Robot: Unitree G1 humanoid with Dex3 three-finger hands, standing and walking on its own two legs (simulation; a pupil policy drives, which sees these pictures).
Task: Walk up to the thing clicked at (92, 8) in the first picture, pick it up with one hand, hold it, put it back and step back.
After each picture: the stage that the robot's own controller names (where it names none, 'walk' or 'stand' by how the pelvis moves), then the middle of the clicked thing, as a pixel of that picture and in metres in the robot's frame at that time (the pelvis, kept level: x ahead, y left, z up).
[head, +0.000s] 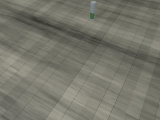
stand; (92, 10) +1.91 -0.17 -0.65
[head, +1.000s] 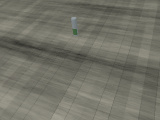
walk; (74, 26) +1.76 +0.16 -0.62
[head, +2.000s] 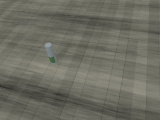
walk; (51, 53) +1.14 +0.40 -0.64
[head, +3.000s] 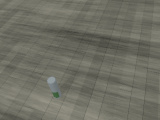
walk; (54, 88) +0.73 +0.31 -0.65
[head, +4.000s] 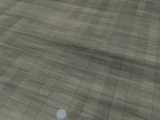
walk; out of the picture +0.46 +0.18 -0.65
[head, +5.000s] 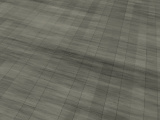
stand; out of the picture +0.37 +0.19 -0.64
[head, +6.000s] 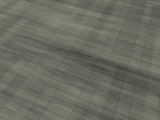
stand; out of the picture +0.33 +0.15 -0.65
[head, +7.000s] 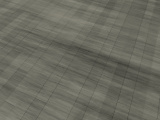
stand; out of the picture +0.34 +0.15 -0.65
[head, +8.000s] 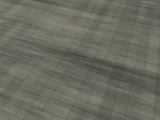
stand; out of the picture +0.35 +0.18 -0.66
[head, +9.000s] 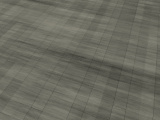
stand; out of the picture +0.34 +0.18 -0.66
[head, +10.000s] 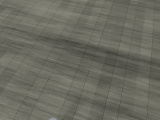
go down; out of the picture +0.34 +0.19 -0.65
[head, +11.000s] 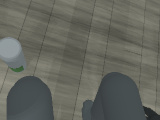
go down; (14, 58) +0.41 +0.23 -0.23
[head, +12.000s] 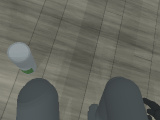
close in; (24, 61) +0.41 +0.22 -0.25
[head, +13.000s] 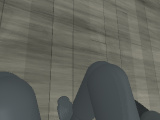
close in; out of the picture +0.40 +0.26 -0.16
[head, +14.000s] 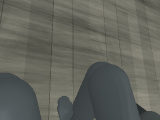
lift; out of the picture +0.40 +0.27 -0.16
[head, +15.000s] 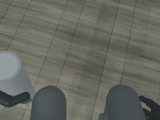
lift; (17, 83) +0.31 +0.22 -0.02
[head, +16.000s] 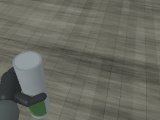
hold; (35, 89) +0.31 +0.16 +0.06
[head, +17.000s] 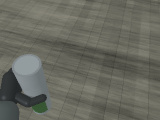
hold; (36, 89) +0.31 +0.16 +0.04
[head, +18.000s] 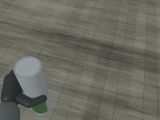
crouch; (36, 90) +0.32 +0.16 +0.01
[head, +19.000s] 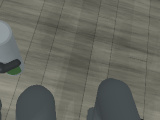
lower; (7, 54) +0.42 +0.21 -0.07
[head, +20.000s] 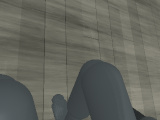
lower; out of the picture +0.41 +0.27 -0.16
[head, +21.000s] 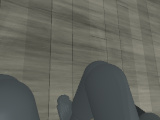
lower; out of the picture +0.38 +0.27 -0.16
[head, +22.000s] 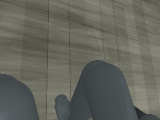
lower; out of the picture +0.39 +0.27 -0.16
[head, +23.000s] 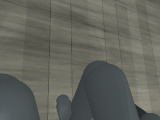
lower; out of the picture +0.38 +0.27 -0.16
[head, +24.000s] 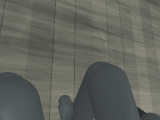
draw back; out of the picture +0.37 +0.24 -0.16
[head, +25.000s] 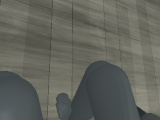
rise; out of the picture +0.35 +0.25 -0.16
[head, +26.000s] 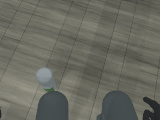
walk; (47, 81) +0.38 +0.18 -0.36
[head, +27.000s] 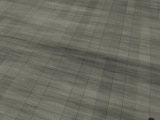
stand; out of the picture +0.31 +0.17 -0.59
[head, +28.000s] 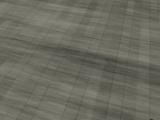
stand; out of the picture +0.32 +0.16 -0.60
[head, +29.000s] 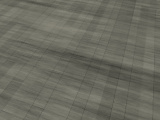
stand; out of the picture +0.33 +0.15 -0.65
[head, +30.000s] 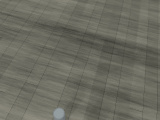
walk; (59, 118) +0.36 +0.12 -0.64
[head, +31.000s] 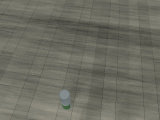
walk; (65, 100) +0.47 +0.12 -0.62
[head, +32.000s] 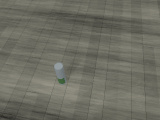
walk; (60, 74) +0.74 +0.21 -0.63
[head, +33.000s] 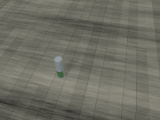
stand; (59, 68) +0.92 +0.22 -0.64
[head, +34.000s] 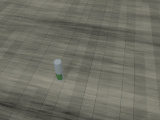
stand; (59, 70) +0.93 +0.22 -0.66
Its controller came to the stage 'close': yes
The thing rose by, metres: 0.68
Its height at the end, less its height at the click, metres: +0.00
